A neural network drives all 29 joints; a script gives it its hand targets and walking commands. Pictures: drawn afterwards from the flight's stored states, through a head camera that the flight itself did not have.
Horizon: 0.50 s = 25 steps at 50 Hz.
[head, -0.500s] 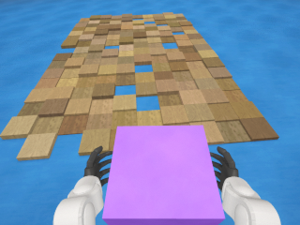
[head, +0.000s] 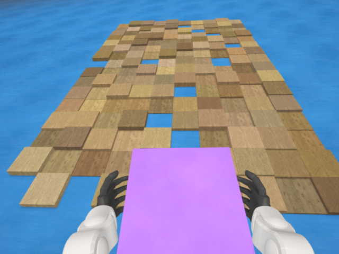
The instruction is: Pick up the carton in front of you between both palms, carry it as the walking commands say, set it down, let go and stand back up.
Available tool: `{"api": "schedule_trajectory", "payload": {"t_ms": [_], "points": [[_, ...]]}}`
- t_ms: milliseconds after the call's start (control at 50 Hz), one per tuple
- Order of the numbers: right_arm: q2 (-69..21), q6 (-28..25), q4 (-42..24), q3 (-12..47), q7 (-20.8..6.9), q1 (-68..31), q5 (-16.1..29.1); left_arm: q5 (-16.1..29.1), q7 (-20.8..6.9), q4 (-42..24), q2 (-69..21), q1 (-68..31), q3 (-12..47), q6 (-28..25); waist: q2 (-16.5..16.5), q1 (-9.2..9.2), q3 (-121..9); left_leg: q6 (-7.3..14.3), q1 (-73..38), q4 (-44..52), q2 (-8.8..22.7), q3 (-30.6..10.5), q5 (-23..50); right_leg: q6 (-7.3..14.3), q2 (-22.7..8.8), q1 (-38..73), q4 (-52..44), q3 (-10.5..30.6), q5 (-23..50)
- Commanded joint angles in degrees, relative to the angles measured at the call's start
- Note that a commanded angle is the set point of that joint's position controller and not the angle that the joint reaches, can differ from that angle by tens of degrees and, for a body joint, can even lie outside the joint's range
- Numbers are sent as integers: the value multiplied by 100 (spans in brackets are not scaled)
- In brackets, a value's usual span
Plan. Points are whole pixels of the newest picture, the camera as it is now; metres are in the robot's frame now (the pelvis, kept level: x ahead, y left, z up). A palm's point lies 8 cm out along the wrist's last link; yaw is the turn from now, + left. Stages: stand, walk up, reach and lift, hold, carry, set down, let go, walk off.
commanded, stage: carry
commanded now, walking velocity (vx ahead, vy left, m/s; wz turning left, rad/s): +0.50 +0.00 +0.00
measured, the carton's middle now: (181, 215) +0.23 +0.00 +0.01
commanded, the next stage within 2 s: none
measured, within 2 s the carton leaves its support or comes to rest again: neither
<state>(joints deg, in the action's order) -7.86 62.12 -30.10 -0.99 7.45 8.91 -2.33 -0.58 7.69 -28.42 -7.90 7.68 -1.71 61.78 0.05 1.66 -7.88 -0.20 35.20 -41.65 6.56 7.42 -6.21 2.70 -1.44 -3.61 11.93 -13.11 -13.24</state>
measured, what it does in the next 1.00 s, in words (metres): walks ahead: left foot, then right foot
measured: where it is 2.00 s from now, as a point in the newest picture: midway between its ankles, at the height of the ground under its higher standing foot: (181, 129)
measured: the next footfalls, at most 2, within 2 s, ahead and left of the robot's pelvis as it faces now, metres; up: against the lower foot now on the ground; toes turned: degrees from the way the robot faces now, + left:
left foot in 0.18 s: +0.33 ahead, +0.12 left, +0.00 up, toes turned +10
right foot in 0.66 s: +0.64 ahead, -0.10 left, +0.02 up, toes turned -8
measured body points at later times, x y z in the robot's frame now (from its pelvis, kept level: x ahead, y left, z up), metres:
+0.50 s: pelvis +0.34 +0.04 +0.00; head +0.34 +0.06 +0.45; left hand +0.61 +0.18 +0.07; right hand +0.59 -0.13 +0.08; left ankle +0.29 +0.11 -0.75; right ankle +0.41 -0.12 -0.69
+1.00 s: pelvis +0.66 -0.01 +0.01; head +0.74 -0.01 +0.46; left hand +1.01 +0.16 +0.09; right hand +1.03 -0.15 +0.08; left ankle +0.75 +0.12 -0.69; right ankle +0.61 -0.10 -0.73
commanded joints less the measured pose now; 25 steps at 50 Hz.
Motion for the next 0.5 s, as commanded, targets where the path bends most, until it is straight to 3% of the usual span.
{"api": "schedule_trajectory", "payload": {"t_ms": [0, 80, 100, 140, 160, 180, 200, 220, 240, 260, 280, 300, 320, 380, 480], "points": [[-3863, -76, -731, 3247, -3, -1901, 936, 1031, -272, -895, -3590, -1731, 3163, -36, 753, -33, -18, -12, 429, 505, -99, 247, 373, 378, -1308, 690, -484, 712, 1416], [-3361, 102, -961, 3119, 97, -1910, 1035, 985, -57, -1067, -3171, -1693, 3023, 113, 873, -23, 379, 183, 52, 1062, -252, 510, 472, 322, -1261, 769, -261, 482, 2100], [-3259, 144, -989, 3068, 120, -1891, 1064, 993, -14, -1110, -3091, -1724, 3012, 156, 882, -61, 337, 259, -287, 1153, -322, 600, 445, 274, -1257, 766, -31, 398, 2602], [-3124, 211, -969, 2970, 161, -1824, 1113, 1041, 57, -1214, -2954, -1761, 3033, 237, 837, -175, -137, 339, -1641, 1360, -707, 992, 135, 106, -1115, 622, 1252, -45, 3856], [-3064, 237, -897, 2916, 176, -1713, 1115, 1067, 83, -1285, -2898, -1795, 3070, 277, 522, -259, -591, 333, -2823, 1450, -827, 1035, -143, -28, -867, 181, 2407, -201, 3667], [-3045, 266, -948, 2876, 181, -1685, 1114, 1087, 98, -1339, -2826, -1855, 3080, 320, -90, -359, -1028, 514, -3960, 1687, 55, -364, -1042, -183, -672, -872, 3724, -78, 2368], [-3018, 263, -910, 2893, 171, -1796, 1140, 1156, 92, -1467, -2910, -1880, 3137, 357, -1724, -319, -1533, 1403, -5126, 2464, 1644, -3298, -1681, -437, 108, -2667, 5684, 217, 54], [-3268, 268, -840, 2928, 123, -1725, 1194, 1134, 71, -1425, -3024, -1914, 3196, 353, -1572, -257, -1341, 1414, -4973, 2961, 1769, -3721, -658, -336, 164, -3300, 6487, 1007, -1270], [-3438, 236, -945, 3003, 68, -1939, 1269, 1136, 30, -1305, -3356, -2012, 3228, 335, -1233, -277, -1262, 1354, -4703, 2782, 1676, -3006, 248, -181, -162, -3437, 6847, 1277, -1119], [-3684, 197, -926, 3084, 12, -2090, 1262, 1118, -22, -1226, -3617, -2134, 3253, 293, -562, -266, -1240, 1203, -4381, 2620, 1567, -2407, 867, -103, -441, -3404, 6652, 1378, -840], [-3881, 146, -949, 3158, -44, -2299, 1262, 1095, -71, -1126, -3816, -2212, 3243, 242, -206, -241, -1125, 1001, -3925, 2656, 1421, -1920, 1029, -92, -581, -3256, 6205, 1396, -542], [-3985, 95, -900, 3190, -89, -2481, 1255, 1039, -100, -1019, -3934, -2309, 3246, 185, -256, -192, -1095, 789, -3581, 2793, 1260, -1530, 670, -104, -661, -3025, 5787, 1366, -326], [-4000, 50, -811, 3197, -127, -2557, 1253, 984, -111, -889, -3988, -2356, 3240, 131, -373, -186, -1070, 725, -3407, 2898, 1149, -1240, 382, -114, -621, -2934, 5512, 1206, -170], [-3710, -65, -510, 3070, -146, -2714, 1227, 779, -27, -467, -3865, -2442, 3088, -16, -643, -209, -802, 776, -3324, 3219, 971, -765, -118, -235, -563, -3172, 4590, 855, 126], [-3227, -265, 153, 2613, 96, -3483, 1081, 668, 223, 95, -3410, -3409, 2718, -180, -768, -275, -346, 934, -3481, 3157, 711, -263, 233, -290, -427, -3520, 3321, 478, 739]]}}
